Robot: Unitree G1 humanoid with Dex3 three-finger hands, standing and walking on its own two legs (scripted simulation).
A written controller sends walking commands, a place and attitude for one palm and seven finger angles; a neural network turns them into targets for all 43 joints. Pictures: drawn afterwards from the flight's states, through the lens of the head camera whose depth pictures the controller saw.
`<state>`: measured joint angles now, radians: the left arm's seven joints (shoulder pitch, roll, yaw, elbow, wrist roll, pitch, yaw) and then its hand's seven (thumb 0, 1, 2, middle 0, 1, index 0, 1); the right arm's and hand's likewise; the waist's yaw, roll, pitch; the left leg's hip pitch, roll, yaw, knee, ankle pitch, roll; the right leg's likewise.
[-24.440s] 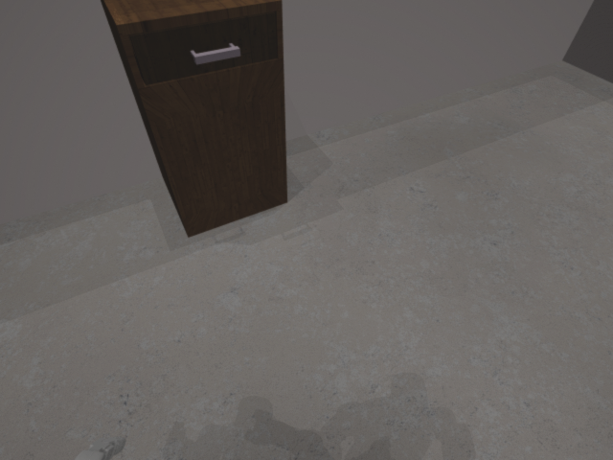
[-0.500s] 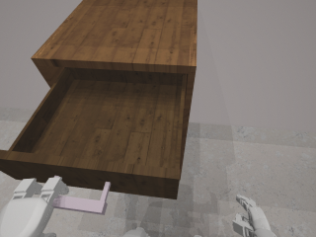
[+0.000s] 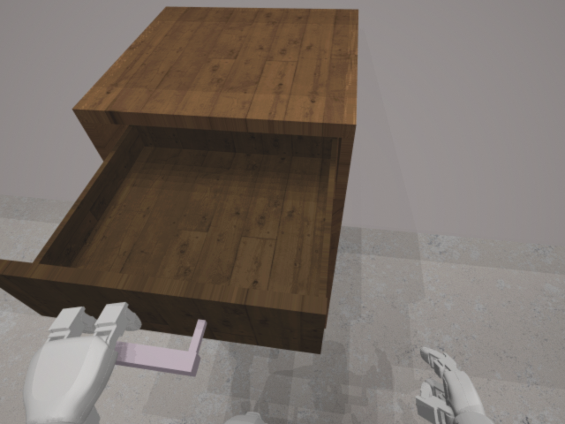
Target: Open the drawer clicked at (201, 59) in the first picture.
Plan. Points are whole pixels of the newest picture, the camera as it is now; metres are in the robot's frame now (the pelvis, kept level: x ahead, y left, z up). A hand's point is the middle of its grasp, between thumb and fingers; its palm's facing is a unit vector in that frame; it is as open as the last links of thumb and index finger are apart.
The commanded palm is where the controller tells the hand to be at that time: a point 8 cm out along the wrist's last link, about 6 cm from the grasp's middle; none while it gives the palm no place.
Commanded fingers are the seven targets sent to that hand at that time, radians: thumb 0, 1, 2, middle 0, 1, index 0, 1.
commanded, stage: lift the hand off the handle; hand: left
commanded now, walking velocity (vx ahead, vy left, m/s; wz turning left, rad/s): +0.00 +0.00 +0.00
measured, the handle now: (149, 339) +0.21 +0.20 +0.04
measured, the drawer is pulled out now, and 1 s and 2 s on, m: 0.30 0.30 0.30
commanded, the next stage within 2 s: draw the hand back to the body in 1.26 s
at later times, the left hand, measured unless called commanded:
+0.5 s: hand (78, 358) +0.17 +0.25 +0.09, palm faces +0.05 -0.11 -0.99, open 13.4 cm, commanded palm +0.14 +0.24 +0.15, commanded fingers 0.00 -0.50 0.30 -0.30 -1.20 -0.30 -1.20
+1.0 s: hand (46, 316) +0.18 +0.25 +0.17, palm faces +0.07 -0.09 -0.99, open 13.8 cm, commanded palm +0.15 +0.25 +0.22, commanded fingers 0.00 -0.50 0.30 -0.30 -1.20 -0.30 -1.20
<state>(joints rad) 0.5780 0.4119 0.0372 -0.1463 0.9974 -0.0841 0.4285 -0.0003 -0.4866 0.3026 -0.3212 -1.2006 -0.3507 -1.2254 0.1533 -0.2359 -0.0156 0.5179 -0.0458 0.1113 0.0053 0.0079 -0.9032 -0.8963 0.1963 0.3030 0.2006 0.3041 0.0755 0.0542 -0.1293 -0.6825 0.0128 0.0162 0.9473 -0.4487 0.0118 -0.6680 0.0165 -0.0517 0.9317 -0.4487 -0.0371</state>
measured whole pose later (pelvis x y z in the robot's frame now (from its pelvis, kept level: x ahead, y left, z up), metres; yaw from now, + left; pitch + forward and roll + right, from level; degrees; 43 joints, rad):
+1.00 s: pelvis +0.03 +0.01 +0.04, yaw -1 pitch +2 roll -1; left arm 0.66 0.56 0.10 -0.60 0.81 0.11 0.10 0.00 -0.49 0.30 -0.32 -1.20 -0.33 -1.20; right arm 0.17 -0.27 0.05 0.45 0.03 0.14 0.00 0.01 -0.90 -0.90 0.20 0.30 0.20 0.30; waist 0.10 0.11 -0.08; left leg -0.31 0.01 0.03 0.63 -0.35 0.02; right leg -0.29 0.02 -0.03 0.60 -0.34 -0.01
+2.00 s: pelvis +0.01 +0.02 +0.05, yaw +0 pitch -1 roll -2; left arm 0.64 0.60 0.21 -0.63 0.59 0.00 0.05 0.00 -0.49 0.30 -0.32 -1.20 -0.33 -1.20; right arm 0.16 -0.27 0.04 0.48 0.04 0.12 -0.02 0.01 -0.90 -0.90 0.20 0.30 0.20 0.30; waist 0.10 0.10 -0.02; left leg -0.25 0.00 0.02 0.56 -0.30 0.04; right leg -0.21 0.01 -0.04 0.49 -0.27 0.00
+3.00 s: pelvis +0.03 -0.02 +0.06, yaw +2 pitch -4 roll +0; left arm 0.55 0.33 0.28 -0.47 -0.07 -0.09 0.11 0.01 0.85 0.88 -0.22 -0.33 -0.22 -0.33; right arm 0.17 -0.22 0.01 0.62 0.02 -0.09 -0.08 0.01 -0.90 -0.90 0.20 0.30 0.20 0.30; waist 0.05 0.08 0.01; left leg -0.10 0.02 -0.02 0.42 -0.26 -0.02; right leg -0.08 0.04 -0.08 0.40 -0.27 -0.06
